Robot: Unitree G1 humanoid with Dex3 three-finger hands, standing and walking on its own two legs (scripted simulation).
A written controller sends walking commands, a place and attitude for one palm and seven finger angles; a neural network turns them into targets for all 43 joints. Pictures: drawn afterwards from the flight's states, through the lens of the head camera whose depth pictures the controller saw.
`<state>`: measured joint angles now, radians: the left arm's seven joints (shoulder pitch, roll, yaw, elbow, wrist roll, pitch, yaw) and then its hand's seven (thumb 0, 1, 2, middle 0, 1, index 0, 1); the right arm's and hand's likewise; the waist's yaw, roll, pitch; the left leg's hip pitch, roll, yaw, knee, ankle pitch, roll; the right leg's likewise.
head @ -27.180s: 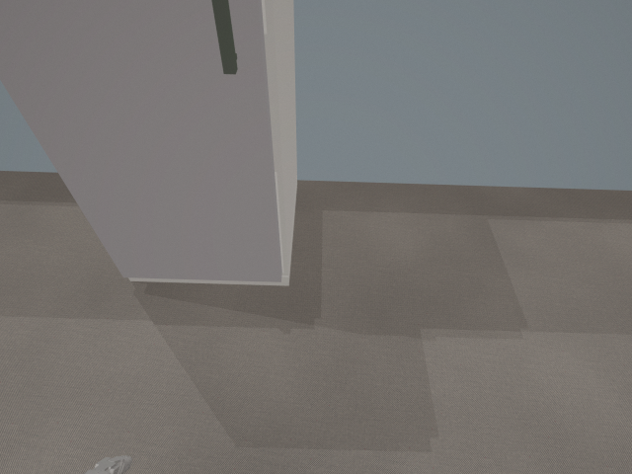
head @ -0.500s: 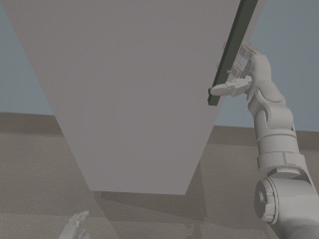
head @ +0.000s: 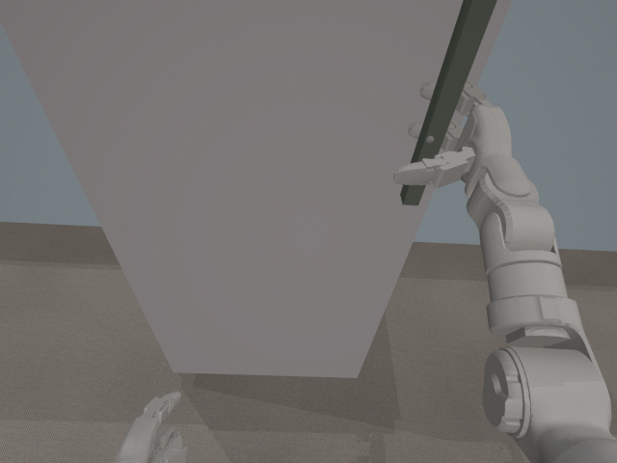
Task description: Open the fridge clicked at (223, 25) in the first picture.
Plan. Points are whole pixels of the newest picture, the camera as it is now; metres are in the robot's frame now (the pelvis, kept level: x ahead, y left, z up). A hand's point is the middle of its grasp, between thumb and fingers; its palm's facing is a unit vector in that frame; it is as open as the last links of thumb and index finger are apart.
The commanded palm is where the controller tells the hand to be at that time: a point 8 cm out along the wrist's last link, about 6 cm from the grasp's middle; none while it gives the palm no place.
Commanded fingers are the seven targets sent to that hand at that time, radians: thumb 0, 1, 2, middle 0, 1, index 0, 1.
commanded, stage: slide the fingers in behind the handle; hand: right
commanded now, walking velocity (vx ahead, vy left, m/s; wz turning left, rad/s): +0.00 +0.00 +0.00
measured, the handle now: (436, 102) +0.48 -0.12 +0.26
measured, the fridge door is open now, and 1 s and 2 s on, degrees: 0 0 0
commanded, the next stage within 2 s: grip the handle and tug to test in 0.80 s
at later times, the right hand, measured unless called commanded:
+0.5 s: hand (424, 141) +0.42 -0.10 +0.24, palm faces -0.03 +1.00 -0.01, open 14.1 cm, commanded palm +0.39 -0.14 +0.24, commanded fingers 0.00 0.50 -0.30 0.30 1.20 0.30 1.20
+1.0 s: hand (423, 140) +0.42 -0.09 +0.24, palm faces -0.03 +1.00 -0.02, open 13.9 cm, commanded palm +0.40 -0.14 +0.24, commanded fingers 0.00 0.22 -0.42 0.33 1.24 0.33 1.24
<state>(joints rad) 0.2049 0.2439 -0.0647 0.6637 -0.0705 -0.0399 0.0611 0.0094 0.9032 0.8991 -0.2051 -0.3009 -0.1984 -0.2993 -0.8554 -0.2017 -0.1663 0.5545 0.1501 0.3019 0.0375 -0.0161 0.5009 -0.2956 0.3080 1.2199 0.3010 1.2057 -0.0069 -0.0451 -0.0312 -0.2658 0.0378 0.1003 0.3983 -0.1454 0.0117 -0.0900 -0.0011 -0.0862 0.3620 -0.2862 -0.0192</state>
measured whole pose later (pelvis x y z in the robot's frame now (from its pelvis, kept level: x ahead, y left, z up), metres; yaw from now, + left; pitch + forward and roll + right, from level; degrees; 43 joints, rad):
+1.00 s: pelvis +0.00 -0.01 +0.00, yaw +0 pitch +0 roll +0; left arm 0.20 0.23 -0.07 0.67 -0.06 -0.01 0.06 0.01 0.90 0.90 -0.21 -0.30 -0.20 -0.30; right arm -0.85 -0.16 -0.12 0.50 0.14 0.35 -0.01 -0.02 0.48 -0.31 0.30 1.21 0.28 1.21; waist -0.01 -0.04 -0.03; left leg -0.24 0.04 0.09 0.37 -0.13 0.00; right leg -0.07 0.01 -0.09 0.35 -0.27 -0.03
